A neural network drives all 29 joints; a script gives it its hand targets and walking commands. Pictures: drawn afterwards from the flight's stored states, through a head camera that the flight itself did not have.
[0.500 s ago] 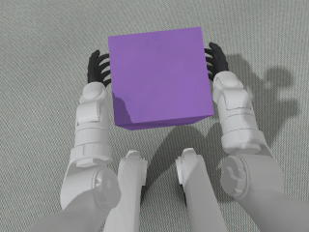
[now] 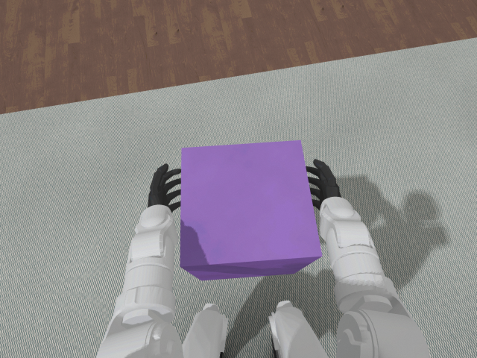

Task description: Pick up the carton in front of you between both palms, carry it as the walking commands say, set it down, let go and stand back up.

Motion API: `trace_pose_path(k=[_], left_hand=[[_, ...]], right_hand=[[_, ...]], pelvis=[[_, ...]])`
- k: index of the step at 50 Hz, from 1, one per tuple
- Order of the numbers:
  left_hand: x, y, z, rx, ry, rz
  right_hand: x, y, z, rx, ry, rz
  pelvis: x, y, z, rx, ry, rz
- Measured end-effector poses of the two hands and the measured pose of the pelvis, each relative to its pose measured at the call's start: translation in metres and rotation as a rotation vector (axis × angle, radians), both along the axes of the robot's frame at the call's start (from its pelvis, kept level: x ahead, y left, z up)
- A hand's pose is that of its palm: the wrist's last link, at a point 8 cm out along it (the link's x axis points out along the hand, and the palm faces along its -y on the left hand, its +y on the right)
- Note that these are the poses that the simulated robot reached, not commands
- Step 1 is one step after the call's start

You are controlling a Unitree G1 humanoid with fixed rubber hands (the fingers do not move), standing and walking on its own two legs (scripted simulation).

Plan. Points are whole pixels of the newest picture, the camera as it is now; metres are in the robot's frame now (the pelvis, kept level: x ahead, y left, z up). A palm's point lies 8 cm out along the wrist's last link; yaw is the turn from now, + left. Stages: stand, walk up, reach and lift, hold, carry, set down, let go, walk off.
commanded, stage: reach and lift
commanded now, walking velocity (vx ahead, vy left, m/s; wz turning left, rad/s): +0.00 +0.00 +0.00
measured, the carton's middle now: (245, 218) +0.37 +0.00 -0.10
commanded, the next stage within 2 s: hold in 1.56 s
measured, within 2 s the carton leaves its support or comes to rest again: neither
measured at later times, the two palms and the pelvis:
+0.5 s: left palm (126, 190) +0.34 +0.15 +0.12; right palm (361, 189) +0.33 -0.15 +0.11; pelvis +0.04 +0.00 +0.10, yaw +0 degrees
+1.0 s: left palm (120, 188) +0.33 +0.15 +0.14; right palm (370, 186) +0.32 -0.15 +0.13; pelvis +0.03 +0.00 +0.11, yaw +0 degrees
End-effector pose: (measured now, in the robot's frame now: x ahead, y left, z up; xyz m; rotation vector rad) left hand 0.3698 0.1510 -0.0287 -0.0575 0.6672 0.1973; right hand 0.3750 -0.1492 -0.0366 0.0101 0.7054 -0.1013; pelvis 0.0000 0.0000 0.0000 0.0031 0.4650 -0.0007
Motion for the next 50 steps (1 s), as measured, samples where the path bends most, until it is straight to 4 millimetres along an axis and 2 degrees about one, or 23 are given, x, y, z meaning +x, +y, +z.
trace_pose_path(k=[15, 21, 27, 31, 41, 50], left_hand=[[-0.022, 0.001, 0.089, 0.009, -0.006, -0.029], [-0.029, 0.002, 0.123, 0.019, -0.018, -0.05], [-0.036, 0.003, 0.153, 0.032, -0.03, -0.072], [-0.041, 0.003, 0.16, 0.044, -0.012, -0.083], [-0.046, 0.003, 0.161, 0.039, 0.002, -0.073], [-0.042, 0.002, 0.166, 0.039, -0.009, -0.072]], right_hand=[[-0.029, 0.001, 0.089, -0.007, -0.007, -0.018], [-0.039, 0.002, 0.124, -0.012, -0.019, -0.027], [-0.049, 0.003, 0.154, -0.029, -0.032, -0.027], [-0.054, 0.003, 0.162, -0.039, -0.014, -0.018], [-0.058, 0.002, 0.162, -0.033, -0.001, -0.017], [-0.053, 0.002, 0.168, -0.031, -0.012, -0.017]], pelvis=[[0.032, 0.003, 0.073, -0.002, -0.228, -0.001], [0.04, 0.004, 0.093, -0.004, -0.338, -0.002], [0.042, 0.004, 0.103, -0.005, -0.442, -0.001], [0.038, 0.004, 0.105, -0.005, -0.489, -0.002], [0.024, 0.003, 0.104, -0.004, -0.524, -0.003], [0.026, 0.002, 0.106, -0.003, -0.527, -0.002]])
